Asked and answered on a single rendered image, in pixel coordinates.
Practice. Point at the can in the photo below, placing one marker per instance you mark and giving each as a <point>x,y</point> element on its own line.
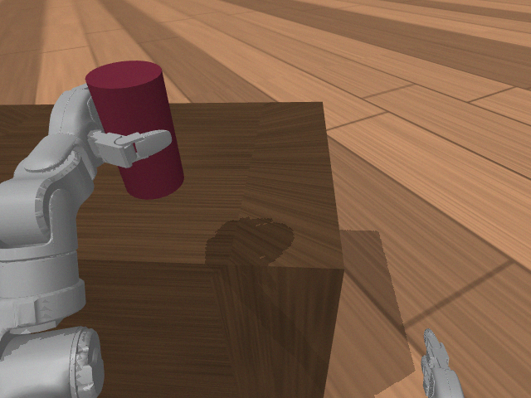
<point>131,97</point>

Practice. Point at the left robot arm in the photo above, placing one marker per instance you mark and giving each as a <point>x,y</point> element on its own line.
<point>39,276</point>

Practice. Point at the right robot hand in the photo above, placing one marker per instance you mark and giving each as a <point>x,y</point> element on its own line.
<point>439,380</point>

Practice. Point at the left robot hand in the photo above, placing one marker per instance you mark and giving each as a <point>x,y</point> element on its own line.
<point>75,113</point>

